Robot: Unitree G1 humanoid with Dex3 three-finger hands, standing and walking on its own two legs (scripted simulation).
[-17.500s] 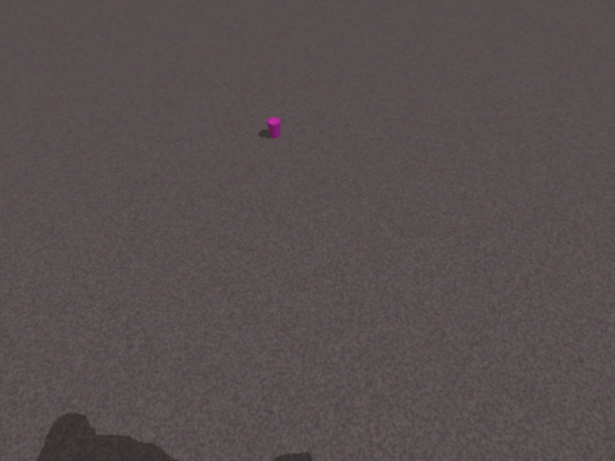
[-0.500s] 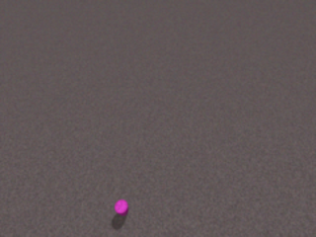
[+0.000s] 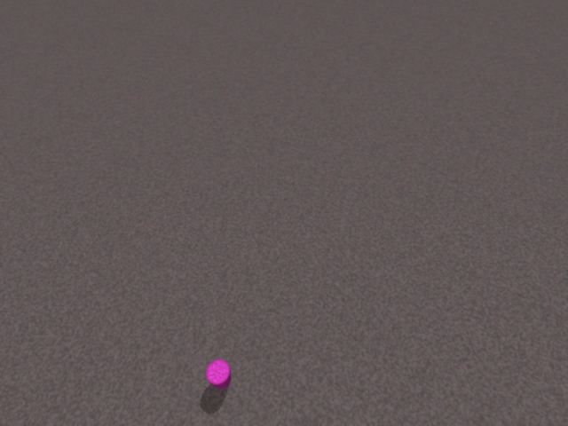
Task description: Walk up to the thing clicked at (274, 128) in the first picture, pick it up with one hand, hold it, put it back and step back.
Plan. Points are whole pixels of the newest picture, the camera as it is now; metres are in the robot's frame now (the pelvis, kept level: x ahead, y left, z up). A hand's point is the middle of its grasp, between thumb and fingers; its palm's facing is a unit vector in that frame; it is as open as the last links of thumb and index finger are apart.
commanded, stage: stand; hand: left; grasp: from above
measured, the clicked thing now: (220, 376) +0.42 +0.26 -0.73
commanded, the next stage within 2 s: rise first in 0.76 s
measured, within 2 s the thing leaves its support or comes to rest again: neither
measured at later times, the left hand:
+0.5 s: hand out of the picture +0.07 +0.26 -0.16, palm faces -0.03 -0.94 -0.35, open 7.4 cm
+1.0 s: hand out of the picture +0.12 +0.25 -0.16, palm faces +0.03 -0.94 -0.33, open 7.9 cm
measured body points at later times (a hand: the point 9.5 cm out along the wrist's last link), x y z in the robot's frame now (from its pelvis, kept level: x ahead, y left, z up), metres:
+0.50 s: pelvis +0.00 +0.00 +0.00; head +0.01 +0.00 +0.45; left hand +0.07 +0.31 -0.13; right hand +0.07 -0.30 -0.13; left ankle +0.00 +0.14 -0.75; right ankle -0.01 -0.13 -0.75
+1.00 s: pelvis -0.01 +0.00 -0.01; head +0.04 +0.00 +0.44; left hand +0.12 +0.30 -0.14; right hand +0.09 -0.28 -0.14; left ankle +0.00 +0.14 -0.75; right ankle -0.01 -0.13 -0.75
